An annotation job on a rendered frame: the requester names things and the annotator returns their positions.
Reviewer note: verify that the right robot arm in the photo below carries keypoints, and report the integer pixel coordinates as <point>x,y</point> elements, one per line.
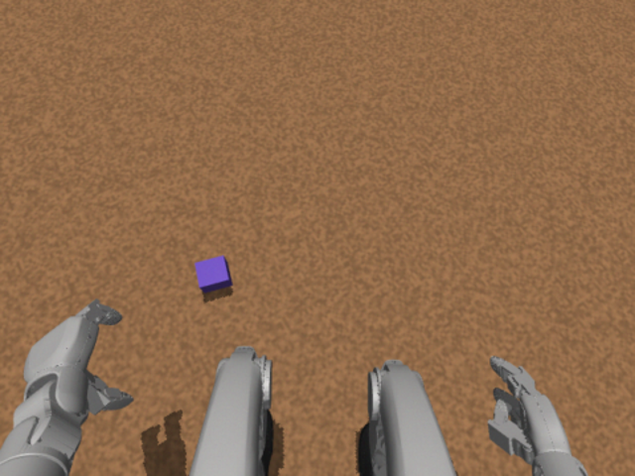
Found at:
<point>557,464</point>

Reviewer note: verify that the small box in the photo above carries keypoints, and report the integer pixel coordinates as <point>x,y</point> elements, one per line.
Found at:
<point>213,274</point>

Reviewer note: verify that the right robot hand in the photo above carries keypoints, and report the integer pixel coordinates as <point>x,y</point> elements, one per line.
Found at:
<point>535,426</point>

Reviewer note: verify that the left robot arm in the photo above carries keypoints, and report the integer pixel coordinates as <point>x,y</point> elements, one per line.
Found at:
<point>47,425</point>

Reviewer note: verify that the left robot hand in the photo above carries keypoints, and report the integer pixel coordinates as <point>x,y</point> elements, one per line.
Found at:
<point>71,344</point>

